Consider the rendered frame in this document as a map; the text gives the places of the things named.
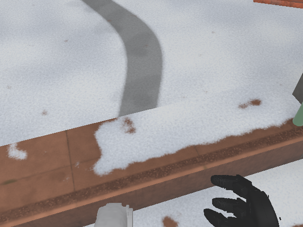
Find right robot hand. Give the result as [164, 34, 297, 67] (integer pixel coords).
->
[204, 174, 281, 227]

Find robot left thigh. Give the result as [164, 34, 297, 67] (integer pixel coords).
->
[94, 202, 134, 227]

